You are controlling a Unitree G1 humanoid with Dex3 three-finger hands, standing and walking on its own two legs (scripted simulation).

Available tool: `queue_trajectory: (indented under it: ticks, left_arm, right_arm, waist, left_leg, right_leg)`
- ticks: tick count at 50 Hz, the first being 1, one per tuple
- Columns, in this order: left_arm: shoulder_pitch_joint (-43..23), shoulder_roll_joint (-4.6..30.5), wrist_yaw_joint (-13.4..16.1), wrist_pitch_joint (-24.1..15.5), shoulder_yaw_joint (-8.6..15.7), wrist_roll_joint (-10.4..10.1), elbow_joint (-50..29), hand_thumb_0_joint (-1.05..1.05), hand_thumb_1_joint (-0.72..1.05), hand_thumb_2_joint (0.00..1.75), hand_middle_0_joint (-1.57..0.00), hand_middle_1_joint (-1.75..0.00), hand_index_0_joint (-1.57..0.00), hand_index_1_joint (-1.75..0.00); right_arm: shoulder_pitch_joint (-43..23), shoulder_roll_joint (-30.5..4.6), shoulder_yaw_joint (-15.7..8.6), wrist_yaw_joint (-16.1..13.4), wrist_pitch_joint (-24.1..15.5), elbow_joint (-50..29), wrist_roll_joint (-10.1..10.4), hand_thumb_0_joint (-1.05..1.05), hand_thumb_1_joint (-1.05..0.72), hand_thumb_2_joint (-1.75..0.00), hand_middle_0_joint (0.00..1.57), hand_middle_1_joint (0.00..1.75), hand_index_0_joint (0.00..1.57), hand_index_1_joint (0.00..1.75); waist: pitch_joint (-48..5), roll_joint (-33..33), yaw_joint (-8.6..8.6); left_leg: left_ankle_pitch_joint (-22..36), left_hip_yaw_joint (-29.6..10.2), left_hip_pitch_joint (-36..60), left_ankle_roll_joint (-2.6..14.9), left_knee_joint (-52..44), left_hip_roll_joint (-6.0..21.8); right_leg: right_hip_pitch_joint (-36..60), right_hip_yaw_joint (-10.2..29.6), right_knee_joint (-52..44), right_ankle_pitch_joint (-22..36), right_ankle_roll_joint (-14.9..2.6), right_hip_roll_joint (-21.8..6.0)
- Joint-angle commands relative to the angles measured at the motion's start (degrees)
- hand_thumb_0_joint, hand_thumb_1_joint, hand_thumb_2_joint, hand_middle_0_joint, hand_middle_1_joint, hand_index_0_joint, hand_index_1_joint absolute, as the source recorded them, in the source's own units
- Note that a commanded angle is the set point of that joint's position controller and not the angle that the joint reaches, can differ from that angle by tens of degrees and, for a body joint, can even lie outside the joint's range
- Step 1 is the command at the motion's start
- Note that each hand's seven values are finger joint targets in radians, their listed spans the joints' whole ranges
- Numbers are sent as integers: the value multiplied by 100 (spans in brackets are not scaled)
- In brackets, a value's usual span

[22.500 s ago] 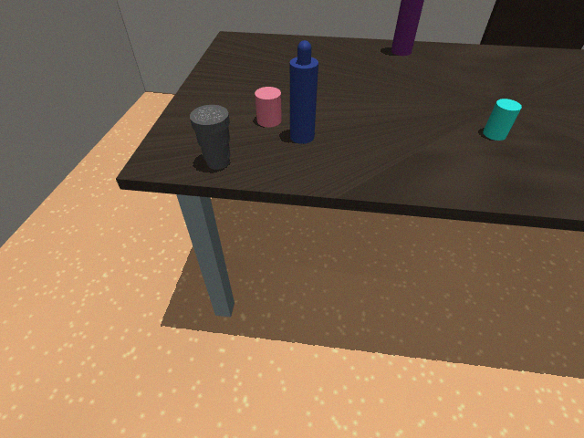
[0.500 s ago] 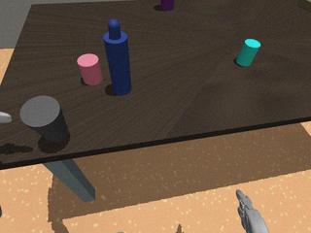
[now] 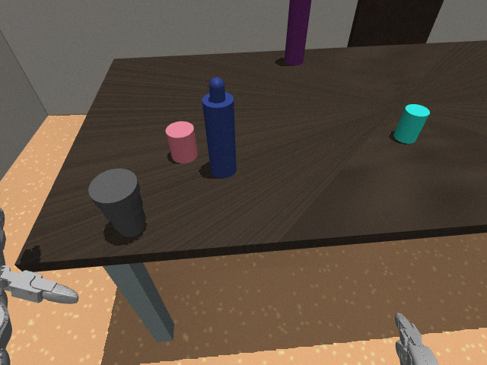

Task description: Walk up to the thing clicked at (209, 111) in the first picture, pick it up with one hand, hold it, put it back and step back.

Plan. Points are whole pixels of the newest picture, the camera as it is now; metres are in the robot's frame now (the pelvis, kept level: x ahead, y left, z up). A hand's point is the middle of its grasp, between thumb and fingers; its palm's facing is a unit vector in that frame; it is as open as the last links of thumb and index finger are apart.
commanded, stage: sink last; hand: left
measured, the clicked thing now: (123, 207) +0.41 +0.24 +0.05
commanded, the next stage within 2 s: home in 0.52 s
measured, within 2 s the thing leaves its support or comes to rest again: neither
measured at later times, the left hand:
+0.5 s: hand (29, 335) +0.15 +0.23 +0.16, palm faces +0.42 -0.81 -0.42, open 17.4 cm
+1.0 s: hand (97, 359) +0.16 +0.21 +0.02, palm faces +0.26 -0.92 -0.28, open 17.5 cm
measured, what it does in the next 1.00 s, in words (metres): stands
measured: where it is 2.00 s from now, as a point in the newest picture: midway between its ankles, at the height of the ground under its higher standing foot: outside the picture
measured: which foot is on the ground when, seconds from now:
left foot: down 0.00-1.00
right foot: down 0.00-1.00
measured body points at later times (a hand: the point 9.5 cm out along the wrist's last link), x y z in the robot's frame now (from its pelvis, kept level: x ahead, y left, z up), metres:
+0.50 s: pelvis -0.03 -0.03 +0.00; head -0.04 -0.06 +0.45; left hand +0.12 +0.27 +0.19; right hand +0.14 -0.29 -0.06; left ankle +0.04 +0.12 -0.72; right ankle -0.04 -0.17 -0.72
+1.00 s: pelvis -0.01 -0.02 +0.00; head +0.01 -0.02 +0.45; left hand +0.14 +0.26 +0.04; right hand +0.16 -0.22 -0.07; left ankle +0.04 +0.12 -0.72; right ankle -0.04 -0.17 -0.72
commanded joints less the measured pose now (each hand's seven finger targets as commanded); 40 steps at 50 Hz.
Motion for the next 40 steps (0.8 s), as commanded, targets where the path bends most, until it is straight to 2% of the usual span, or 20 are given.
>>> queue_trajectory:
  ticks: [1,2,3,4,6,7,8,10,13,14,16,18,22,24,25,29,32,34,37,40]
  left_arm:
    - [-451,1691,380,-552,936,-127,-2814,0,-52,0,-5,-3,-6,-3]
    - [-204,1447,414,-607,778,-136,-3157,0,-52,1,-5,-4,-6,-3]
    - [-96,1316,448,-670,746,-145,-3300,0,-53,1,-6,-4,-6,-4]
    - [343,823,432,-707,448,-152,-3137,0,-52,1,-6,-4,-6,-4]
    - [666,1046,472,-824,704,-125,-3515,0,-53,1,-6,-5,-6,-4]
    - [1137,561,405,-873,284,-123,-3384,0,-52,1,-5,-5,-6,-4]
    - [1053,935,412,-965,618,-139,-3880,0,-52,1,-5,-5,-6,-5]
    - [1872,470,331,-1055,263,-148,-3772,0,-51,1,-5,-5,-6,-4]
    - [2343,552,263,-1224,488,-184,-4136,0,-51,2,-5,-5,-5,-4]
    - [2493,506,226,-1254,499,-198,-4156,0,-52,2,-5,-5,-6,-4]
    - [1938,632,217,-1378,605,-198,-4296,0,-52,2,-5,-4,-5,-4]
    - [1675,608,219,-1456,606,-211,-4119,0,-53,3,-4,-4,-4,-4]
    - [1718,508,171,-1635,532,-186,-3827,0,-54,4,-5,-5,-4,-5]
    - [1806,552,167,-1729,597,-167,-3836,0,-55,4,-5,-5,-5,-5]
    - [1880,498,161,-1787,585,-163,-3816,0,-56,4,-5,-5,-5,-5]
    - [2115,686,177,-1908,878,-155,-3404,0,-58,4,-6,-5,-5,-6]
    - [2029,856,218,-1938,1126,-165,-3158,0,-55,6,-5,-6,-5,-6]
    - [2198,613,196,-1952,921,-166,-2752,0,-60,3,-4,-5,-5,-5]
    - [2111,171,156,-1976,401,-154,-2398,0,-60,3,-4,-5,-5,-5]
    - [1686,-258,94,-1977,-238,-112,-2319,0,-56,6,-5,-6,-5,-6]
  right_arm:
    - [-505,-1130,-758,-254,-260,-964,28,0,55,-5,6,5,5,5]
    - [-639,-910,-534,-271,-259,-1078,26,0,54,-5,6,5,5,5]
    - [-754,-948,-586,-312,-284,-1087,13,0,54,-5,6,5,5,5]
    - [-901,-780,-453,-326,-323,-1163,14,0,54,-5,6,5,5,5]
    - [-646,-771,-498,-360,-334,-868,-46,0,53,-5,6,5,5,5]
    - [-487,-669,-486,-354,-332,-675,-40,0,54,-5,6,5,5,5]
    - [-599,-906,-648,-389,-387,-1119,-52,0,54,-5,6,5,5,5]
    - [-268,-622,-477,-342,-393,-832,-41,0,55,-5,6,5,5,5]
    - [-76,-754,-761,-329,-424,-825,-27,0,55,-5,6,5,5,5]
    - [-151,-748,-694,-300,-443,-1075,-24,0,54,-5,6,5,5,5]
    - [-119,-599,-582,-276,-441,-914,-33,0,55,-5,6,5,5,5]
    - [-404,-901,-852,-338,-528,-1181,-59,0,55,-5,6,5,5,5]
    - [-266,-640,-620,-357,-649,-963,-93,0,55,-5,6,5,5,5]
    - [-310,-675,-602,-363,-732,-1155,-123,0,53,-5,6,5,5,5]
    - [-369,-531,-403,-326,-760,-1246,-127,0,53,-6,6,5,5,5]
    - [-287,-877,-807,-347,-780,-1060,-136,0,51,-6,5,5,5,5]
    - [-455,-965,-920,-349,-759,-1108,-138,0,41,-15,12,13,12,13]
    - [-450,-717,-663,-319,-743,-1076,-117,0,25,-31,13,18,13,18]
    - [-682,-153,-9,-255,-754,-1026,-87,0,1,-52,13,19,13,19]
    - [-685,135,339,-257,-797,-889,-107,0,-23,-57,14,20,14,20]
  waist:
    - [-805,490,118]
    - [-807,416,164]
    - [-680,304,132]
    - [-495,105,138]
    - [-367,166,216]
    - [-161,132,130]
    - [-503,-92,114]
    - [-105,-190,123]
    - [11,-190,160]
    - [131,-307,169]
    - [477,-213,122]
    - [672,-453,26]
    - [866,-488,127]
    - [540,-524,188]
    - [559,-512,271]
    - [210,-371,266]
    - [160,-236,351]
    - [355,-312,367]
    - [728,-254,382]
    - [556,-190,200]
  left_leg:
    - [1002,212,1488,-78,-815,-21]
    - [1017,246,1450,-60,-792,-54]
    - [865,251,1418,-47,-807,-57]
    - [705,260,1332,-32,-819,-70]
    - [494,288,1296,-22,-863,-96]
    - [416,323,1254,-14,-859,-118]
    - [546,335,1416,23,-799,-117]
    - [559,369,1282,51,-774,-159]
    - [455,381,1278,47,-815,-171]
    - [364,383,1236,52,-832,-172]
    - [-41,395,1085,57,-870,-206]
    - [-376,349,1089,62,-931,-191]
    - [-421,344,1054,53,-851,-232]
    - [-284,331,1159,71,-878,-235]
    - [-253,322,1162,69,-903,-231]
    - [294,327,1368,56,-917,-227]
    - [382,325,1332,36,-1010,-229]
    - [388,322,1324,42,-1078,-213]
    - [72,347,1136,39,-1158,-212]
    - [71,342,1278,80,-1149,-221]
  right_leg:
    - [-304,-507,-475,1092,-354,243]
    - [-225,-490,-508,1116,-343,224]
    - [-263,-482,-508,963,-338,231]
    - [-312,-488,-541,802,-332,237]
    - [-311,-468,-585,615,-331,213]
    - [-453,-465,-598,573,-328,194]
    - [-302,-455,-601,731,-282,176]
    - [-407,-465,-612,804,-250,144]
    - [-493,-482,-642,677,-245,144]
    - [-511,-489,-681,578,-228,144]
    - [-746,-327,-815,148,-209,76]
    - [-905,-226,-966,-343,-191,65]
    - [-986,-59,-1097,-677,-188,-29]
    - [-731,-108,-1050,-489,-194,-32]
    - [-660,-159,-1015,-413,-199,-31]
    - [-367,-245,-845,350,-195,-18]
    - [-221,-315,-831,446,-235,21]
    - [-214,-332,-878,450,-225,32]
    - [-413,-376,-897,107,-259,56]
    - [-485,-348,-895,188,-234,38]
